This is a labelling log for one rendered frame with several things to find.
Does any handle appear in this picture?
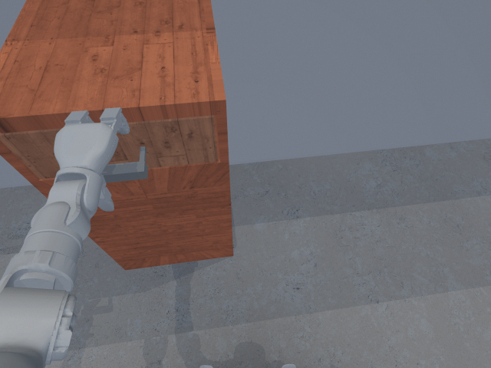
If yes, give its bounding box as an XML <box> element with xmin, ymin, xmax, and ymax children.
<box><xmin>102</xmin><ymin>146</ymin><xmax>148</xmax><ymax>183</ymax></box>

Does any drawer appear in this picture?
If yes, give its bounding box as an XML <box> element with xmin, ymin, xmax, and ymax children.
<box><xmin>0</xmin><ymin>115</ymin><xmax>218</xmax><ymax>179</ymax></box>

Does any left robot forearm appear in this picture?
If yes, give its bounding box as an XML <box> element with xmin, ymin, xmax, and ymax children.
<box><xmin>0</xmin><ymin>167</ymin><xmax>103</xmax><ymax>293</ymax></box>

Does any robot left upper arm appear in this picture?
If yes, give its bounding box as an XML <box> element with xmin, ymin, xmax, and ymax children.
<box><xmin>0</xmin><ymin>287</ymin><xmax>77</xmax><ymax>368</ymax></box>

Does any robot left hand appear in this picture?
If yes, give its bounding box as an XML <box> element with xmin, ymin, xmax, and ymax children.
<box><xmin>54</xmin><ymin>107</ymin><xmax>130</xmax><ymax>212</ymax></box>

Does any cabinet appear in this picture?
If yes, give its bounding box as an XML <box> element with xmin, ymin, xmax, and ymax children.
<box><xmin>0</xmin><ymin>0</ymin><xmax>233</xmax><ymax>270</ymax></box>

